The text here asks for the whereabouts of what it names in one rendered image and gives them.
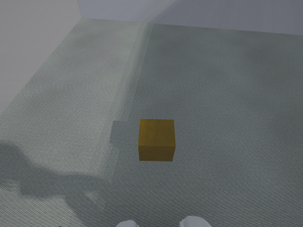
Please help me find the right robot thigh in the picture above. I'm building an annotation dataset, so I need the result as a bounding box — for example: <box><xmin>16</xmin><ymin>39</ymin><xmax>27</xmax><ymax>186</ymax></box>
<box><xmin>179</xmin><ymin>216</ymin><xmax>211</xmax><ymax>227</ymax></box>

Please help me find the carton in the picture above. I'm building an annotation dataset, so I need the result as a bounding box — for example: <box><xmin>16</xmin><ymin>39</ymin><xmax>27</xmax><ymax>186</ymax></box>
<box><xmin>138</xmin><ymin>119</ymin><xmax>176</xmax><ymax>162</ymax></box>

